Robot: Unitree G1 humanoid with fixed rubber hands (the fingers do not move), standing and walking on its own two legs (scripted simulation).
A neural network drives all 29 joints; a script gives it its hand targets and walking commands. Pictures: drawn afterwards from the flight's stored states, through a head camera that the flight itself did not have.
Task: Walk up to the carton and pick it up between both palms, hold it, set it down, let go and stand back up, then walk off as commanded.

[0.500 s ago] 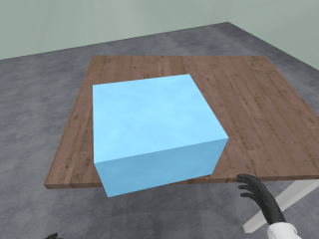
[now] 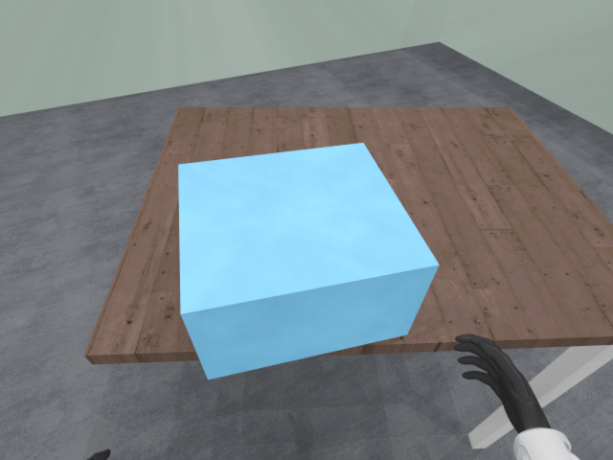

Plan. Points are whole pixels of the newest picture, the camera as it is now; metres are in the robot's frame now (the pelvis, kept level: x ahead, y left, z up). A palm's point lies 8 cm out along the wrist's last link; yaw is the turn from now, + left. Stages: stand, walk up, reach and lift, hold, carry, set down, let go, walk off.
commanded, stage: walk off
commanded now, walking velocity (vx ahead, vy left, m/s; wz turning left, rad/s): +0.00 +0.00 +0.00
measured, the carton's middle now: (293, 249) +0.40 +0.04 +0.07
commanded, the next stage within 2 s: none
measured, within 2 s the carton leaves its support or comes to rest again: neither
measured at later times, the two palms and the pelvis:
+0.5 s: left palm out of the picture +0.01 +0.28 -0.09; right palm out of the picture +0.12 -0.32 -0.09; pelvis -0.04 -0.04 -0.01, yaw +3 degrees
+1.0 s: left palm out of the picture -0.02 +0.20 -0.05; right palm out of the picture +0.04 -0.41 -0.14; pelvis -0.10 -0.12 -0.01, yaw +3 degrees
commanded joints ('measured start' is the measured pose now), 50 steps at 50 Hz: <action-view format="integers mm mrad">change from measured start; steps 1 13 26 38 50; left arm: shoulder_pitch -93 29 89 -11 -57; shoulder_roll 193 193 265 218 231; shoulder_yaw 33 33 69 78 100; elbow -61 -150 -83 -132 -155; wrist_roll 35 42 39 35 36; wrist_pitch -40 11 -3 -7 -8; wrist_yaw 11 30 62 98 100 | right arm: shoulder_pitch -73 19 -37 -9 37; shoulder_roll -263 -411 -311 -329 -346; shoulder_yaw -89 -122 -116 -114 -125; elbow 198 231 343 426 469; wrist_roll -60 -47 -62 -46 -48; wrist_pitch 122 152 216 244 255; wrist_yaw -84 -89 -81 -108 -106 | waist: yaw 2 10 37 61 33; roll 246 292 -4 -80 -59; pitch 15 40 -139 -45 -6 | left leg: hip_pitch -45 -93 -203 -477 -417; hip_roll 114 350 26 -161 -133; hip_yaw -144 -345 -129 -335 -338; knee -132 -48 293 867 850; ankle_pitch -51 671 140 -190 -143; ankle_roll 30 193 -13 -90 -66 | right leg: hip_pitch -73 -254 87 189 55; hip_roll -82 13 -158 -204 -217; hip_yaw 50 -12 209 261 307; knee -41 456 -55 -9 -139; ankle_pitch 88 -276 422 622 177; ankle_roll -59 -51 -100 -87 -57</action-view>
